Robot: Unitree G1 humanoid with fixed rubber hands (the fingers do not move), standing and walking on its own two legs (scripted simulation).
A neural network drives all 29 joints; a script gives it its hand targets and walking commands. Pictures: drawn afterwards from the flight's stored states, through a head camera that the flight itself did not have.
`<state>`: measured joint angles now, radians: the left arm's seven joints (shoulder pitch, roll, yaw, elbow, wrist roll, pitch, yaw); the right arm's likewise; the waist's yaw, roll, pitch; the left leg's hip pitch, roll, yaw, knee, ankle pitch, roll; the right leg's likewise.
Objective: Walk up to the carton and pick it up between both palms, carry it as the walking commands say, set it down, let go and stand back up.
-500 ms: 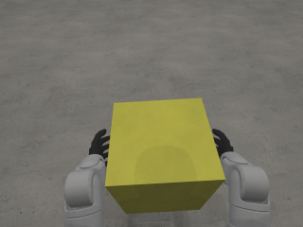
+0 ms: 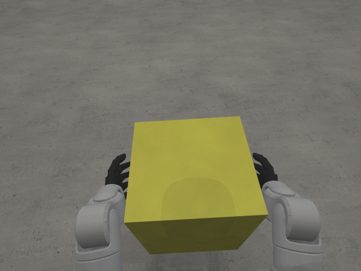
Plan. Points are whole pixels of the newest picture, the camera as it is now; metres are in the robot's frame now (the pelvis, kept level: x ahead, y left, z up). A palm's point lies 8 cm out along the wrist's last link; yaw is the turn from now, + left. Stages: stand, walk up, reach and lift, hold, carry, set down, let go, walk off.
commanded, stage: carry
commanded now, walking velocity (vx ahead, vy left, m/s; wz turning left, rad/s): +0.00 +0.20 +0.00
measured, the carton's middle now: (190, 191) +0.29 -0.01 +0.03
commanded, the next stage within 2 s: none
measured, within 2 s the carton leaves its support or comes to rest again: neither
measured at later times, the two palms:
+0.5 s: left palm (37, 209) +0.23 +0.27 +0.09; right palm (206, 216) +0.21 -0.03 +0.09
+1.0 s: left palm out of the picture +0.18 +0.42 +0.09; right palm (121, 245) +0.17 +0.12 +0.08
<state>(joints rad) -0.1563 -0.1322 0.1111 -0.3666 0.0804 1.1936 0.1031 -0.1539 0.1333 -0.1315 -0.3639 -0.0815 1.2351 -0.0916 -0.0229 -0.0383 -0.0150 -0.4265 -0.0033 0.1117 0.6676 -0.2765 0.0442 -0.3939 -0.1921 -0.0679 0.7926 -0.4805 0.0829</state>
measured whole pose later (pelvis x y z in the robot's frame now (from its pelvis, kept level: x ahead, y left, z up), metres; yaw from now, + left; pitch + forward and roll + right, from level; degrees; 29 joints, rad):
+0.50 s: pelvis -0.04 +0.14 +0.01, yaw -2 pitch +2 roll +0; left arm -0.15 -0.13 0.10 -0.32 0.07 1.21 0.10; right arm -0.13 0.13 -0.14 -0.36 -0.09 1.27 -0.09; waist -0.02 0.02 -0.06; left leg -0.50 0.03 0.01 0.86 -0.39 -0.04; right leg -0.30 -0.11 -0.11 0.60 -0.32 0.05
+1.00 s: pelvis -0.08 +0.28 +0.01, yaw -2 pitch +1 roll -2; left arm -0.14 -0.13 0.11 -0.31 0.06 1.20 0.11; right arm -0.11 0.13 -0.12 -0.34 -0.10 1.25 -0.09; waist 0.01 0.04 -0.05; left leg -0.40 -0.01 0.15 0.56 -0.17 0.09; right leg -0.28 -0.04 -0.10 0.58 -0.31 0.01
